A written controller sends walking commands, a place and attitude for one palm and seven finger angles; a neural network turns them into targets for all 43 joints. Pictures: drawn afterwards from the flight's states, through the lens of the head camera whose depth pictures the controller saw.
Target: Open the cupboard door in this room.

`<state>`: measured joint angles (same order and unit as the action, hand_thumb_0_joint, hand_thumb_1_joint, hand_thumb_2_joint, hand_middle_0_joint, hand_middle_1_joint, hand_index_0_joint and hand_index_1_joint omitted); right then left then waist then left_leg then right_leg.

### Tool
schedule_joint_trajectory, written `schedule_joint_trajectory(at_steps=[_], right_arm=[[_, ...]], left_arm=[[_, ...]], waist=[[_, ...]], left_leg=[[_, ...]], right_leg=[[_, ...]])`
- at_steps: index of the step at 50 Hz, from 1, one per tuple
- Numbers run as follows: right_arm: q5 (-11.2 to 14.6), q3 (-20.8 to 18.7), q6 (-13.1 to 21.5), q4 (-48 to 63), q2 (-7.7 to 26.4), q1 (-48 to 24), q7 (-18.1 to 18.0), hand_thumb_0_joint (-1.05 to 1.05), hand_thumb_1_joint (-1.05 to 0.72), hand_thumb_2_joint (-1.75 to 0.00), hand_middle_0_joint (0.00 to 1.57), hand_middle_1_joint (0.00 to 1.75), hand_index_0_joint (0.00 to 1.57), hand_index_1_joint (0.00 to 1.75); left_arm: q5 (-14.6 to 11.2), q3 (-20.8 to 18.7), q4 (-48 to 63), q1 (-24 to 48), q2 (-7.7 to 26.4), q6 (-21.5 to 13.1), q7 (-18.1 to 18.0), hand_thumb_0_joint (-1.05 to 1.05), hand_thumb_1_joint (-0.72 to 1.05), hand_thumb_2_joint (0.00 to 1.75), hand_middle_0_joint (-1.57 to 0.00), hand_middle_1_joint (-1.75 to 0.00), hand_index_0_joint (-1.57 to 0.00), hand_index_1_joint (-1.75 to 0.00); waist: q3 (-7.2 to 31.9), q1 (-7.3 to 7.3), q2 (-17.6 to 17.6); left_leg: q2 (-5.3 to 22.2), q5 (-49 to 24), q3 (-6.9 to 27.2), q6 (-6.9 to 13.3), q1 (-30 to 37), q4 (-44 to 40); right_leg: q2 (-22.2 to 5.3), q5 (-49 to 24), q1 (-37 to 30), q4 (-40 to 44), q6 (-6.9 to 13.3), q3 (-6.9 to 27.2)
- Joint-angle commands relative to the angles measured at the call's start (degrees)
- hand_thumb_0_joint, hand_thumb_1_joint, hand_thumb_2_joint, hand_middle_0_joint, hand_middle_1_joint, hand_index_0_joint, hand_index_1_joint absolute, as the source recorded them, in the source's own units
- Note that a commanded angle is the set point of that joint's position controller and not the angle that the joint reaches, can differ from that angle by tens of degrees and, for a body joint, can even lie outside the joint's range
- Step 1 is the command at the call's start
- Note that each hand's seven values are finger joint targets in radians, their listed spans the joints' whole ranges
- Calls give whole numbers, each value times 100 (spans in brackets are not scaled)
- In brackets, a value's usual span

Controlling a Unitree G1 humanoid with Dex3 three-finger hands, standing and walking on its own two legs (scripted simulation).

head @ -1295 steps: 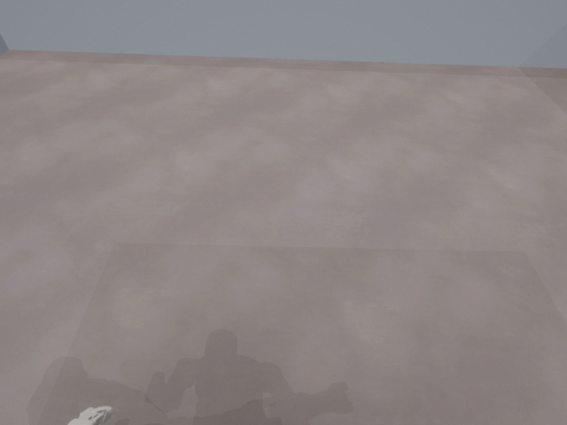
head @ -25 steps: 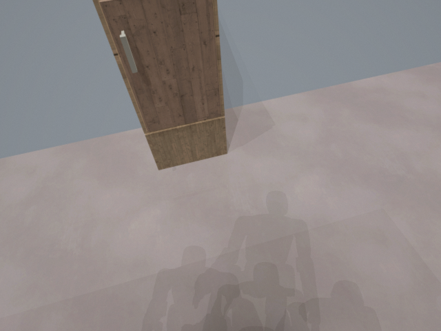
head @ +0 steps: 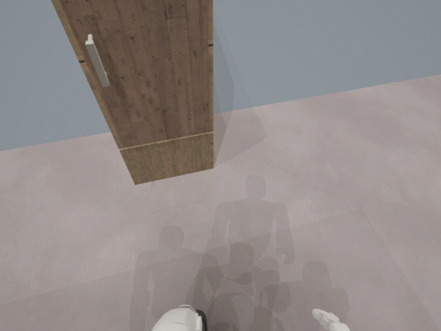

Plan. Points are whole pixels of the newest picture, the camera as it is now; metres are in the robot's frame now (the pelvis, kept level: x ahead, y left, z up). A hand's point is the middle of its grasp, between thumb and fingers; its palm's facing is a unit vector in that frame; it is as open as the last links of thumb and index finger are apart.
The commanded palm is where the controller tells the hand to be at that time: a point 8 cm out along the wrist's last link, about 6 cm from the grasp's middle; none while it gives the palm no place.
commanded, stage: turn to face it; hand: left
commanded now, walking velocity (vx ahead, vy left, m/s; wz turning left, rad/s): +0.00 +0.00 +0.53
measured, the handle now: (98, 61) +0.77 +0.46 +0.00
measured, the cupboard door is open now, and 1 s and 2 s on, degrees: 0 0 0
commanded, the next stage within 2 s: take the last steps up to it in 0.60 s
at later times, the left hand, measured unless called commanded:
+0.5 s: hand (147, 274) +0.23 +0.19 -0.13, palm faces +0.16 -0.96 -0.23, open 7.4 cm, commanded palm none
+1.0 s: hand out of the picture -0.02 +0.15 -0.16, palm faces +0.45 -0.87 -0.20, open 7.4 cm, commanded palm none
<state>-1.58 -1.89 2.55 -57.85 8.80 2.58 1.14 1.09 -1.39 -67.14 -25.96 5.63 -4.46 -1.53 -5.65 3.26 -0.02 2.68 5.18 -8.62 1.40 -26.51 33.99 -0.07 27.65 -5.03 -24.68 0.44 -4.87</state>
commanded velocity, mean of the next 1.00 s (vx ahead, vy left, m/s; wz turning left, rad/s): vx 0.10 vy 0.01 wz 0.27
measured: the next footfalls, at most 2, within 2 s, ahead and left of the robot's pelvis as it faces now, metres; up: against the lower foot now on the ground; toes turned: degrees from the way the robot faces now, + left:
right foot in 0.50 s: +0.20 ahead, -0.12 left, +0.00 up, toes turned +7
left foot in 1.00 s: +0.08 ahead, +0.11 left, +0.00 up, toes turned +26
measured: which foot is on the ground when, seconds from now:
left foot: down 0.00-0.52, up 0.54-0.98, down 1.00-1.00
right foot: down 0.00-0.02, up 0.04-0.48, down 0.50-1.00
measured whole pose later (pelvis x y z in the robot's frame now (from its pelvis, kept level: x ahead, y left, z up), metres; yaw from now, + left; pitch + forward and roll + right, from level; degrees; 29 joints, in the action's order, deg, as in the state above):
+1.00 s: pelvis +0.11 +0.00 +0.02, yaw +21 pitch +0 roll -1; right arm -1.2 -2.8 -0.2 -58.4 11.9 8.9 0.7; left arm 1.4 -3.0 -63.8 -22.6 11.8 -0.5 -0.4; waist -1.8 4.2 1.3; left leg 2.6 20.3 -4.6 -0.6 -10.2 28.3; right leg -6.3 15.5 13.0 -29.3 -1.2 -12.5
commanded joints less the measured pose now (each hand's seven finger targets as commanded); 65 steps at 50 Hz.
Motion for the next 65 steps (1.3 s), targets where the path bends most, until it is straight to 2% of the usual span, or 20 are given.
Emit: schedule_joint_trajectory(at_steps=[1,2,5,8,20,23,24,25,26,27,30,33,42,44,47,48,50,52,57,65], right_arm=[[54,-359,47,-472,1529,2784,-207,0,-90,-90,20,30,20,30],[125,-305,1,-420,1371,2325,-217,0,-90,-90,20,30,20,30],[93,-148,117,-229,666,1451,-272,0,-90,-90,20,30,20,30],[60,-208,128,-80,611,1209,-260,0,-90,-90,20,30,20,30],[11,-349,-166,137,1059,1420,-222,0,-90,-90,20,30,20,30],[36,-363,-216,177,1094,1329,-224,0,-90,-90,20,30,20,30],[75,-357,-210,191,1031,1283,-206,0,-90,-90,20,30,20,30],[129,-330,-203,217,759,1418,-169,0,-90,-90,20,30,20,30],[132,-276,-224,387,534,1294,-169,0,-90,-90,20,30,20,30],[117,-326,-305,419,744,1179,-194,0,-90,-90,20,30,20,30],[78,-344,-475,127,645,1342,-146,0,-90,-90,20,30,20,30],[87,-322,-526,101,598,1290,-107,0,-90,-90,20,30,20,30],[49,-191,-383,358,558,351,-17,0,-90,-90,20,30,20,30],[60,-167,-337,350,537,354,-4,0,-90,-90,20,30,20,30],[71,-125,-234,122,443,1017,-43,0,-90,-90,20,30,20,30],[82,-135,-174,-30,554,1363,-80,0,-90,-90,20,30,20,30],[39,-347,-141,-175,1401,2038,-165,0,-90,-90,20,30,20,30],[14,-283,-150,-195,1269,1939,-209,0,-90,-90,20,30,20,30],[81,-155,59,-184,780,1750,-246,0,-90,-90,20,30,20,30],[63,-117,202,-516,602,2470,-338,0,-90,-90,20,30,20,30]], left_arm=[[-182,-72,418,-409,639,-65,-49,0,90,90,-20,-30,-20,-30],[-131,-98,521,-96,726,-2,-107,0,90,90,-20,-30,-20,-30],[-44,-135,657,554,619,122,-26,0,90,90,-20,-30,-20,-30],[-2,-198,750,476,513,347,2,0,90,90,-20,-30,-20,-30],[-33,-195,1535,1883,874,504,0,0,90,90,-20,-30,-20,-30],[-74,-208,1475,1556,947,429,-10,0,90,90,-20,-30,-20,-30],[-66,-229,1406,1348,1057,383,-24,0,90,90,-20,-30,-20,-30],[2,-276,1363,1179,1447,312,-64,0,90,90,-20,-30,-20,-30],[27,-342,1345,996,1831,288,-81,0,90,90,-20,-30,-20,-30],[-4,-304,1380,945,1806,309,-67,0,90,90,-20,-30,-20,-30],[-34,-258,1513,1593,1388,325,-97,0,90,90,-20,-30,-20,-30],[-20,-240,1455,1410,1321,288,-53,0,90,90,-20,-30,-20,-30],[80,-303,918,386,1474,233,47,0,90,90,-20,-30,-20,-30],[88,-319,812,361,1532,228,67,0,90,90,-20,-30,-20,-30],[39,-320,717,630,1548,266,83,0,90,90,-20,-30,-20,-30],[-13,-283,705,731,1405,288,95,0,90,90,-20,-30,-20,-30],[-32,-131,931,983,867,302,172,0,90,90,-20,-30,-20,-30],[60,-156,1016,1327,930,319,189,0,90,90,-20,-30,-20,-30],[49,-172,660,911,822,346,273,0,90,90,-20,-30,-20,-30],[-7,-181,1086,1770,749,383,278,0,90,90,-20,-30,-20,-30]], waist=[[2320,-992,-1350],[1673,-764,-716],[538,-406,-526],[769,-169,-387],[621,-442,-792],[708,-259,-693],[818,-154,-464],[1044,-164,565],[910,-108,1628],[891,-64,1097],[444,-411,680],[487,-384,834],[353,130,1027],[353,124,1034],[513,-250,792],[621,-417,333],[398,-780,-1912],[-306,-745,-1343],[-426,-357,-540],[-549,-437,-595]], left_leg=[[2411,-5164,3120,1534,4282,-569],[2379,-4686,2850,1658,3518,-898],[1627,-3246,2084,1185,1809,-1417],[1118,-3027,1431,872,1240,-1494],[1008,-2278,2188,878,1480,-1215],[838,-1930,2271,633,1253,-849],[628,-1293,2119,390,976,-576],[135,6,1557,3,271,251],[-517,2596,857,-331,-422,1230],[-352,3029,1060,-307,-147,2089],[-118,2276,1117,-379,-144,3184],[-104,1819,1038,-454,-93,3232],[43,2104,580,-410,119,1186],[16,2184,467,-328,367,721],[-127,1480,125,-257,1765,-718],[-71,1200,215,-244,2616,-1314],[1760,2728,2696,410,3328,-2414],[1907,2732,2666,827,2585,-2720],[1205,449,1378,606,2370,-2577],[1348,-1601,1090,792,2809,-2357]], right_leg=[[107,787,2986,-5043,-62,158],[-160,683,3219,-5317,-10,496],[-640,-44,3355,-4767,-257,503],[-544,-509,2859,-4048,-400,354],[-300,-521,2676,-1862,-503,226],[-225,-1255,1779,-511,-434,197],[-396,-1928,1206,168,-412,277],[-1338,-2820,371,500,-170,1142],[-2607,-4210,323,509,506,2190],[-2826,-4658,949,491,944,2012],[-2101,-4001,1517,540,777,1224],[-1781,-3763,1522,573,591,655],[-1986,-967,1067,1261,715,1116],[-2008,-573,1147,1341,748,1139],[-1705,-221,1794,929,476,562],[-1466,-81,2362,525,267,292],[-475,376,4122,-1831,-238,-581],[-700,49,4455,-2900,-117,35],[-694,-1256,4292,-3730,-227,157],[-764,-1602,4787,-3098,-221,132]])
